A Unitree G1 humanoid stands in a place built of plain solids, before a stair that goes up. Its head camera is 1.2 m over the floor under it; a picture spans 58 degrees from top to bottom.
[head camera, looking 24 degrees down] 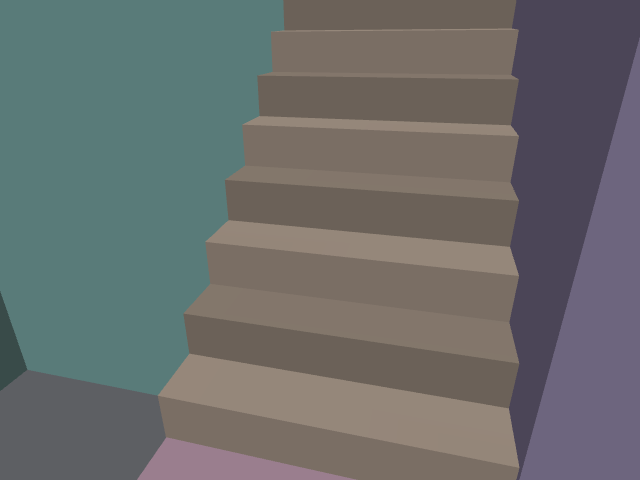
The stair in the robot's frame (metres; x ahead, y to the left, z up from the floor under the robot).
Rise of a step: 0.18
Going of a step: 0.20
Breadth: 1.18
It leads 14 degrees to the right of straight ahead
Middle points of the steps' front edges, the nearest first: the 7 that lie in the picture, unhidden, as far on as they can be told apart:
0.92 -0.05 0.18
1.12 -0.10 0.36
1.31 -0.15 0.54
1.51 -0.20 0.72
1.71 -0.25 0.90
1.90 -0.29 1.09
2.10 -0.34 1.27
